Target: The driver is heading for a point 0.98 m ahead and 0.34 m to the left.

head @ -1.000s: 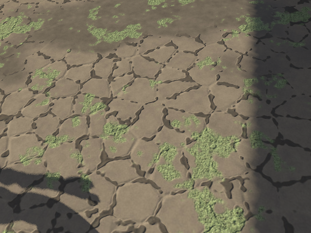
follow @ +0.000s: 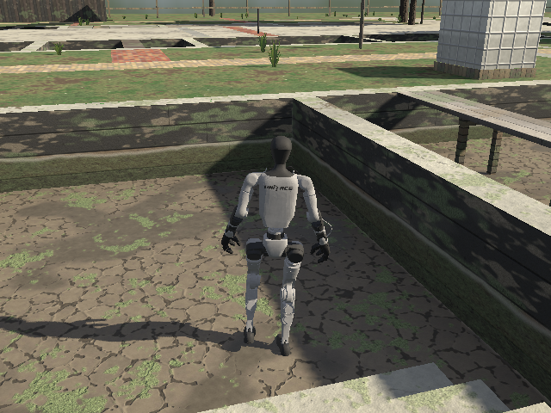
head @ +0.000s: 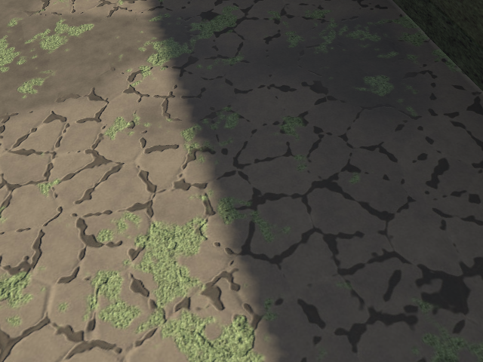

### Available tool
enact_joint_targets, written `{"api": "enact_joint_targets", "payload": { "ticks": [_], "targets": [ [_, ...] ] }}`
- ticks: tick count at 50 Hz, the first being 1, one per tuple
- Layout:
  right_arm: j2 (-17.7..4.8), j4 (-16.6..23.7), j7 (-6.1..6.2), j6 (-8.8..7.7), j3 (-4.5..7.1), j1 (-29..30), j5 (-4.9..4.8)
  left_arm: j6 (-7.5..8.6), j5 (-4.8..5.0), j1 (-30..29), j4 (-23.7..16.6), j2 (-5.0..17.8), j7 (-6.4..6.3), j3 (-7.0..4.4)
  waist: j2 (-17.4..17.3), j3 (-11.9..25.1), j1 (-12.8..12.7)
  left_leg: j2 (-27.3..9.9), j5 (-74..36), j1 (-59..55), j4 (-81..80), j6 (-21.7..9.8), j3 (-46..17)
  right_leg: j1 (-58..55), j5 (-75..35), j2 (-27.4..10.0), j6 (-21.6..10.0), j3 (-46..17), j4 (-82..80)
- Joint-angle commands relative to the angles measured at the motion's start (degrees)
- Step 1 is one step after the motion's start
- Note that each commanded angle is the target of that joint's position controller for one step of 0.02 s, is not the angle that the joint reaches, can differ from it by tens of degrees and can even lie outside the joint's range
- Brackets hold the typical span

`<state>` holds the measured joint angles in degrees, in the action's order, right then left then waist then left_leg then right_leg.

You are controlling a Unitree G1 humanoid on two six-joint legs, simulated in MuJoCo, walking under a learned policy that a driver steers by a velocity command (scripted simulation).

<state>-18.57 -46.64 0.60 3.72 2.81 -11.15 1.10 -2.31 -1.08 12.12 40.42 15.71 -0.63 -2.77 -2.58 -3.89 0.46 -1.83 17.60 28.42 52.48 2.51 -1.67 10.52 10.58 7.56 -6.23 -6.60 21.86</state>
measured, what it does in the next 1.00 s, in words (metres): walks ahead, turning left: left foot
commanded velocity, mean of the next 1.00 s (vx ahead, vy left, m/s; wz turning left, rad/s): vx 0.65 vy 0.00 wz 0.38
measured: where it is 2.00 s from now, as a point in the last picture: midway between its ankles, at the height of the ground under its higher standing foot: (86, 141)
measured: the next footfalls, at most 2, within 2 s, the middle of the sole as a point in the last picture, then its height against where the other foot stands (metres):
left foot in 0.56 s outside the picture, level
right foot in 1.02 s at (109, 292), level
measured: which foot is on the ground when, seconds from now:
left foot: up 0.00-0.54, down 0.56-1.00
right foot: down 0.00-0.54, up 0.56-1.00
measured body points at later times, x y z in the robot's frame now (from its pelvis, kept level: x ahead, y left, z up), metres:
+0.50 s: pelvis +0.14 +0.12 -0.02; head +0.16 +0.14 +0.43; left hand -0.02 +0.38 -0.15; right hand +0.47 -0.02 -0.07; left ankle +0.19 +0.26 -0.72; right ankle +0.00 -0.06 -0.74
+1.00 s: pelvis +0.48 +0.40 -0.03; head +0.50 +0.42 +0.42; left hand +0.51 +0.68 -0.15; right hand +0.57 +0.14 -0.16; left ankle +0.24 +0.28 -0.72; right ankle +0.67 +0.45 -0.72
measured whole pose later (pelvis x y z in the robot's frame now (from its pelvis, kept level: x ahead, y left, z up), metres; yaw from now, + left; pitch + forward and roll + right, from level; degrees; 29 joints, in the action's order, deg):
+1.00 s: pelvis +0.48 +0.40 -0.03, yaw +26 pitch +1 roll +0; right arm -15.2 -50.9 1.6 -5.7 1.0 -26.5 1.8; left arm 2.4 -0.3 6.5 45.2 15.3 3.5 0.5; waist 1.0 -2.6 1.1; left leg 9.2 19.7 -18.2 10.5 -3.3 8.2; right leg 37.8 -4.9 3.7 -7.9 9.4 37.1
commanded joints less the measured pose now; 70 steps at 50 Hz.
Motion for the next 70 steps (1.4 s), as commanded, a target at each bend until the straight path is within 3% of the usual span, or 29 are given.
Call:
{"api": "enact_joint_targets", "payload": {
  "ticks": [1,3,6,10,14,22,24,26,27,28,29,30,31,33,36,41,46,49,51,52,53,54,55,56,59,64,67,69,70],
  "targets": [
    [-2.2,1.7,-0.32,-0.28,-0.07,1.0,-0.33,1.29,-1.19,2.4,-0.7,4.5,-0.80,0.19,7.9,4.1,-2.4,-0.1,0.1,-6.2,-6.4,-1.1,-0.4,-1.3,-12.2,-16.7,-3.5,-6.6,-7.2],
    [-4.5,2.0,-0.69,-0.43,0.60,1.5,-0.58,1.23,-1.31,2.6,0.2,8.0,-1.17,-0.62,8.4,2.1,-2.9,2.1,3.5,-5.4,-6.3,-2.2,-0.4,-2.0,-13.7,-18.0,-4.5,-6.5,-5.7],
    [-4.8,2.4,-1.32,-0.91,0.84,0.8,-0.55,0.97,-0.59,2.9,1.0,8.5,-1.65,-0.90,6.5,1.7,-2.6,1.8,7.6,-2.1,-5.0,-3.0,0.3,-6.8,-22.6,-21.3,-7.0,-7.0,-2.8],
    [-5.3,5.6,-3.41,-1.21,1.20,7.1,0.29,2.60,-1.37,6.2,2.0,9.9,-1.18,-1.94,6.9,-1.5,-5.8,-0.3,8.4,10.0,-3.3,-4.8,-0.1,-13.7,28.5,-26.1,-9.4,-17.0,-14.7],
    [-3.5,7.3,-4.40,-2.26,1.20,9.0,-0.37,5.57,-1.57,8.3,3.7,9.1,-0.94,-2.42,3.9,-1.0,-6.0,-1.7,4.3,16.9,-3.5,-6.1,-0.5,-21.8,22.3,-26.8,-7.2,-11.6,-16.4],
    [-1.7,14.7,-7.01,-2.72,-0.22,18.9,0.23,7.98,-1.96,12.8,8.2,9.3,0.50,-2.23,7.9,-3.6,-7.2,-3.4,-1.5,17.8,-4.5,-8.0,5.2,-19.4,7.3,-25.7,-2.2,6.7,-16.0],
    [-2.1,15.2,-7.00,-2.83,-0.55,17.8,0.46,8.04,-2.09,11.5,8.6,10.0,0.55,-1.96,8.6,-3.5,-4.9,-1.4,-0.6,10.8,-6.3,-9.7,8.8,-15.5,-10.3,-24.6,-0.2,13.5,-12.7],
    [-3.8,12.8,-6.14,-2.83,0.21,8.8,0.44,7.83,-1.23,10.2,8.5,12.5,0.33,-2.20,9.0,2.3,0.6,5.6,2.8,-7.1,-7.1,-11.8,13.7,-9.8,-45.4,-22.7,1.6,20.6,1.7],
    [-5.5,10.1,-5.60,-3.02,1.26,-1.1,0.33,7.42,-0.49,9.4,8.0,14.5,0.30,-2.45,8.3,7.7,6.1,8.3,2.3,-21.2,-8.6,-13.4,13.6,-4.0,-54.0,-22.8,2.1,21.7,15.3],
    [-9.4,5.6,-4.47,-3.03,3.42,-15.2,0.69,7.27,-0.81,7.0,6.5,15.1,0.63,-2.29,4.8,14.2,13.3,8.7,4.5,-41.0,-11.3,-15.5,8.5,9.7,-44.7,-21.2,4.0,21.4,34.6],
    [-16.6,4.4,-2.62,-2.57,4.95,-14.7,0.25,7.55,-2.50,6.5,3.9,6.5,2.04,-0.25,-11.7,12.2,8.9,-5.3,21.9,-47.8,-22.7,-17.9,-15.6,30.2,16.5,-12.0,6.5,19.4,56.1],
    [-19.9,7.9,-2.36,-2.62,5.21,-13.2,-0.02,8.95,-2.20,0.8,-2.0,7.2,2.32,0.06,-9.9,17.9,8.9,-13.6,35.1,-48.3,-38.1,-22.7,-47.0,40.0,17.4,-8.0,7.3,5.9,64.9],
    [-17.9,6.9,-2.03,-2.65,5.15,-12.1,0.35,9.44,-2.12,-5.0,-4.2,10.7,2.20,-0.55,-4.0,10.4,8.8,-14.0,30.0,-45.8,-41.0,-22.5,-46.3,46.4,10.7,-10.3,6.6,2.4,65.2],
    [-10.9,6.7,-1.02,-4.21,3.34,-7.3,0.63,9.29,-1.68,3.4,0.0,9.1,1.72,0.41,2.3,3.4,0.9,-11.0,10.9,-29.8,-39.5,-19.1,-29.7,36.9,3.5,-15.5,5.8,4.7,56.0],
    [-4.6,6.3,-1.54,-7.57,0.99,-4.5,-0.06,5.64,-2.24,8.8,3.9,7.3,2.70,0.86,2.5,0.9,-3.7,-4.7,-7.1,-17.7,-41.1,-15.1,-15.6,27.5,2.2,-18.4,5.7,5.2,50.4],
    [-4.1,2.1,-2.41,-10.16,0.65,-13.2,-0.35,4.83,1.35,-5.6,0.2,3.7,3.51,1.65,3.1,-5.2,1.2,-0.6,-34.6,-20.7,-46.9,-7.1,-0.1,34.1,-9.2,-12.5,2.9,8.7,36.0],
    [-4.2,0.6,-0.49,-11.76,-0.48,-13.0,-0.44,5.77,1.18,-6.9,0.6,3.0,4.58,2.48,-0.1,0.1,-1.1,-2.9,-70.4,-28.1,-47.2,-1.6,8.9,20.1,-21.4,-5.0,-1.0,16.8,18.9],
    [-8.2,0.8,2.48,-10.45,0.78,-9.9,1.09,4.48,0.69,6.3,5.3,8.3,3.76,0.80,-3.6,8.2,-9.0,-6.2,-94.9,-36.1,-28.1,1.0,11.0,6.3,-15.5,1.0,-2.3,18.8,17.4],
    [-11.9,3.4,3.41,-8.41,2.32,1.3,1.66,3.98,0.98,31.0,11.7,13.6,2.74,-2.29,-1.5,12.8,-23.7,-3.5,-83.7,-24.6,15.5,1.2,11.4,-13.6,-12.3,-3.8,-9.6,9.8,9.9],
    [-4.1,5.1,1.78,-8.97,0.28,7.6,2.18,3.66,1.89,32.9,14.8,12.0,1.88,-2.15,10.9,8.1,-21.4,7.3,-12.4,-3.4,40.8,-1.4,10.1,-21.4,-10.1,-6.1,-10.5,6.0,12.3],
    [4.1,10.3,0.86,-10.03,-2.11,1.7,0.94,4.01,0.52,23.6,12.7,13.3,1.54,-2.34,19.8,9.3,-8.4,9.7,11.8,19.1,54.7,0.4,0.1,-29.9,-18.9,-13.5,-18.3,-16.7,16.0],
    [1.7,13.2,0.03,-11.21,-3.21,-3.5,0.38,4.02,0.03,18.7,9.6,13.1,0.98,-2.67,14.8,17.0,-5.6,6.7,10.5,25.2,51.9,-0.6,-9.2,-33.3,8.1,-22.4,-24.2,-38.7,-0.3],
    [-2.7,12.1,-0.68,-12.07,-3.12,-0.5,1.83,4.03,-0.02,15.2,7.9,9.2,0.62,-2.38,0.3,9.5,-4.7,3.3,4.3,24.1,43.8,-2.5,-9.5,-22.3,20.4,-21.9,-21.3,-40.3,-8.8],
    [-3.3,11.8,-1.05,-11.98,-2.98,0.7,2.76,4.17,-0.12,11.9,7.9,7.7,0.66,-1.90,-6.1,3.0,-1.0,1.6,1.6,20.1,36.9,-3.1,-7.0,-10.3,19.8,-19.2,-17.7,-35.1,-11.3],
    [-2.2,13.9,-1.30,-7.99,-4.19,3.5,4.19,6.92,0.28,9.8,7.6,8.7,0.52,-1.45,-5.8,-5.1,3.4,-3.1,2.0,10.3,19.3,0.0,-3.9,13.2,13.0,-11.6,-14.8,-23.7,-14.6],
    [0.8,18.5,-1.97,-7.73,-5.57,15.3,0.25,8.12,1.71,11.2,6.7,10.9,1.54,-3.35,3.1,-1.9,-3.7,-2.1,-22.0,-7.5,-12.7,1.3,1.6,17.3,-8.3,-5.6,-9.2,-13.8,-14.2],
    [-1.5,18.5,-1.27,-8.20,-4.62,15.5,0.21,7.46,1.35,13.6,6.7,12.1,1.65,-4.38,5.8,1.7,-5.8,0.5,-21.3,-8.3,-21.7,0.3,1.0,3.6,-18.0,-7.2,-6.3,-15.8,-7.2],
    [-5.5,16.1,-0.26,-8.99,-2.65,7.3,0.29,7.30,0.63,12.9,6.2,14.1,1.46,-4.97,5.2,8.6,-1.6,3.3,-12.7,-17.7,-24.4,-1.0,0.6,-2.3,-30.8,-7.1,-3.6,-15.7,6.8],
    [-7.7,13.7,0.41,-9.44,-1.36,-3.0,0.46,7.55,0.57,10.0,5.5,15.2,1.70,-5.20,4.4,14.4,4.9,1.7,-9.5,-29.6,-23.5,-1.8,0.0,1.3,-30.3,-5.2,-2.2,-14.1,19.6]
  ]
}}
